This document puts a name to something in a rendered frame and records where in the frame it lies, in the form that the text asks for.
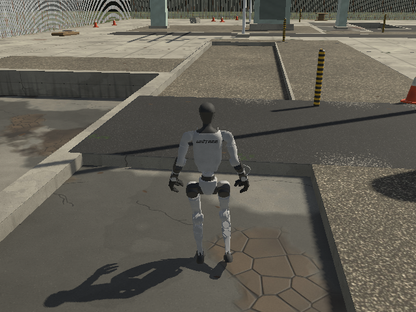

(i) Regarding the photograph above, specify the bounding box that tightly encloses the left robot upper arm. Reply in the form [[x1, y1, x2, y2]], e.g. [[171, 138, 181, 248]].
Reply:
[[176, 131, 194, 167]]

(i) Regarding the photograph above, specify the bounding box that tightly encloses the robot left foot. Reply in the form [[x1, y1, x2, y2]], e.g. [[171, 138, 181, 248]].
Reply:
[[196, 248, 205, 264]]

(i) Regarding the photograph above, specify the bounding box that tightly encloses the robot left hand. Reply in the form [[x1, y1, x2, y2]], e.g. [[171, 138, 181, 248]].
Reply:
[[168, 179, 184, 192]]

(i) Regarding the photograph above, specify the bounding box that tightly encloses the right robot upper arm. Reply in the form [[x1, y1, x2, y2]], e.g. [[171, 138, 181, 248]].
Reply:
[[221, 131, 240, 166]]

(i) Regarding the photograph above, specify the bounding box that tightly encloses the robot left shin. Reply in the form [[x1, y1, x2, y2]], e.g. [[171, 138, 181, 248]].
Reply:
[[192, 214, 203, 255]]

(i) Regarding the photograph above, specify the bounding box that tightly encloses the robot right hand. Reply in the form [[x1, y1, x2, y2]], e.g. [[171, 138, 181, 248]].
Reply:
[[234, 179, 250, 193]]

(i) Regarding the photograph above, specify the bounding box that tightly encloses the robot left forearm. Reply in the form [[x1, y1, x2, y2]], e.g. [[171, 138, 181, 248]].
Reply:
[[170, 157, 182, 181]]

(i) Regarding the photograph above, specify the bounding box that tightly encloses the robot right forearm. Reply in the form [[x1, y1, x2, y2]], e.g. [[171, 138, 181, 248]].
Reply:
[[234, 156, 248, 181]]

